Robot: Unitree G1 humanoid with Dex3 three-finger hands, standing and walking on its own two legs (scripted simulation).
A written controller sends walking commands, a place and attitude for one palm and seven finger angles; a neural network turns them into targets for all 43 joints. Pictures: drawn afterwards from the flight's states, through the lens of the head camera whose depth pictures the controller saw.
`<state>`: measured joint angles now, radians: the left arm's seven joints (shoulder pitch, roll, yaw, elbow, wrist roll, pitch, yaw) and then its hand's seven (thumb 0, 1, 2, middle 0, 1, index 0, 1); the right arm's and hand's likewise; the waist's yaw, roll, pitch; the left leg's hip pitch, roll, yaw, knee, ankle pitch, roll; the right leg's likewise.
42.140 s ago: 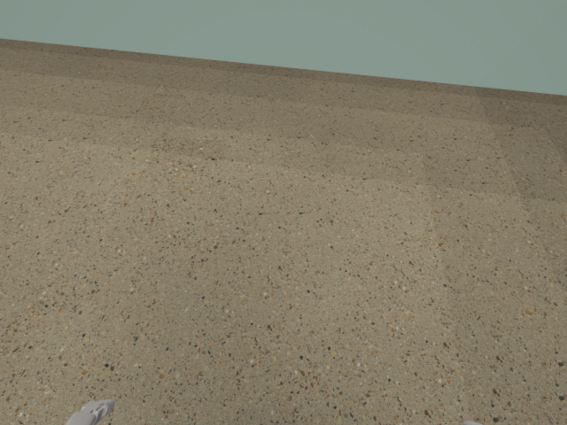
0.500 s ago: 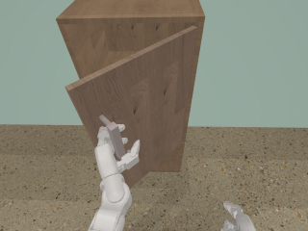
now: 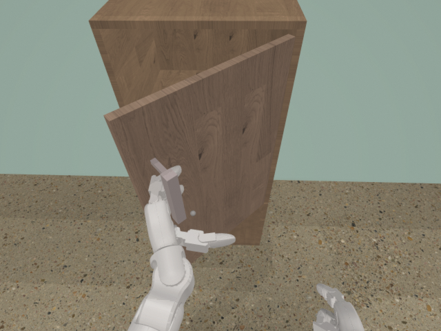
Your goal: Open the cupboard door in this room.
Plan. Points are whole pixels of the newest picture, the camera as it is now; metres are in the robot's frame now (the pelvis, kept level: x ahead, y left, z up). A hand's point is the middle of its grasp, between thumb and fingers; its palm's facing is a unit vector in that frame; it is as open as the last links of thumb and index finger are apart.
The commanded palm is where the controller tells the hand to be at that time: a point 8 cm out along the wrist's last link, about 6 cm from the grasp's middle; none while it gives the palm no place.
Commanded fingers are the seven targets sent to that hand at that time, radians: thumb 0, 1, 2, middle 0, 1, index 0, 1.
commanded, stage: open thumb and fingers to let go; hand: left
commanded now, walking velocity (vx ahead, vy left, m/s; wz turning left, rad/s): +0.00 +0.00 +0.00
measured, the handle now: (168, 191) +0.34 +0.12 +0.08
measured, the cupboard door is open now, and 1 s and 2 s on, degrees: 44 47 47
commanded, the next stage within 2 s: slide the hand sideways off the handle in 0.02 s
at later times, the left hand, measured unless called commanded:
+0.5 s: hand (192, 233) +0.27 +0.06 +0.08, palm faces -0.07 -1.00 +0.05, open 16.1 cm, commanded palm +0.23 +0.12 +0.07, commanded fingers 0.00 -0.50 0.30 -0.15 -0.30 -0.15 -0.30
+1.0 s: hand (164, 260) +0.22 +0.10 +0.07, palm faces -0.02 -1.00 +0.01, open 16.2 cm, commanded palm +0.19 +0.16 +0.07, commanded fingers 0.00 -0.50 0.30 -0.15 -0.30 -0.15 -0.30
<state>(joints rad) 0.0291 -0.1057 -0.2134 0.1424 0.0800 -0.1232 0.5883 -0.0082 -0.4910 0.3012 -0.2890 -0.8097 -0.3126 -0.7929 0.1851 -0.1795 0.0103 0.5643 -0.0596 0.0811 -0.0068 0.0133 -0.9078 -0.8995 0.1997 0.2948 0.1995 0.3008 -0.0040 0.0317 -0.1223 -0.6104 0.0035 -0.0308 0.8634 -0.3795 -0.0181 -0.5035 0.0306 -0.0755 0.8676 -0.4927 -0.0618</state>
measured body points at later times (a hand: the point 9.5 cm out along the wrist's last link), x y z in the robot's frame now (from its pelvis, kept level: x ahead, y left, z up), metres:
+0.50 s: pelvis -0.01 +0.02 +0.00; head +0.00 +0.01 +0.45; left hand +0.27 +0.12 +0.08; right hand +0.14 -0.20 -0.09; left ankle +0.03 +0.13 -0.70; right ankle -0.03 -0.08 -0.70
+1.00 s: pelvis +0.00 +0.01 -0.01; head +0.03 +0.00 +0.44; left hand +0.22 +0.16 +0.07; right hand +0.18 -0.21 -0.08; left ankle +0.03 +0.13 -0.70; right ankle -0.03 -0.08 -0.70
